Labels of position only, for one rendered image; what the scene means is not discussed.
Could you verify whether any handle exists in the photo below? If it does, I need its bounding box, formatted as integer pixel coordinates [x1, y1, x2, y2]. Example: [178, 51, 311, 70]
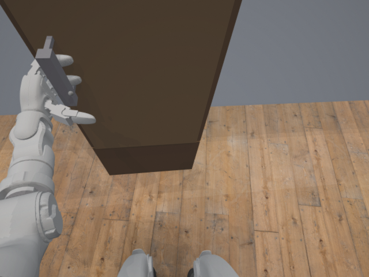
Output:
[35, 36, 78, 106]

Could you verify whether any left robot upper arm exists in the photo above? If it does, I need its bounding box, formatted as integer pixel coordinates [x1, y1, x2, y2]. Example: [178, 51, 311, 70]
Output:
[0, 191, 63, 277]

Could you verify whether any robot left shin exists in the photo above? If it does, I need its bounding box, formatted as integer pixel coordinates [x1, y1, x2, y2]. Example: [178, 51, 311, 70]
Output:
[132, 249, 145, 255]

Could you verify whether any robot left hand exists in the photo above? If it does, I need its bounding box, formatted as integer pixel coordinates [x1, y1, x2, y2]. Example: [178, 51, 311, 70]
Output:
[20, 54, 96, 126]

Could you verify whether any cupboard door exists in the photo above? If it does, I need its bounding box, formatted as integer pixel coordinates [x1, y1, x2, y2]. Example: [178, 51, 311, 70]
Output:
[4, 0, 235, 149]

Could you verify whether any robot shin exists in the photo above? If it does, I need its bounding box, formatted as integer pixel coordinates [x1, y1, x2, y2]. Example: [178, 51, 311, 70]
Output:
[132, 249, 145, 255]
[199, 250, 212, 258]

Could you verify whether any robot left forearm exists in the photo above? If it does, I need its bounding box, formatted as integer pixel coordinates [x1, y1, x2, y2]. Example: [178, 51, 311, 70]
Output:
[0, 111, 55, 200]

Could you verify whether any robot right shin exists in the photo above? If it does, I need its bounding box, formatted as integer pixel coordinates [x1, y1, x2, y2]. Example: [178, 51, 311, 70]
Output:
[199, 250, 212, 258]

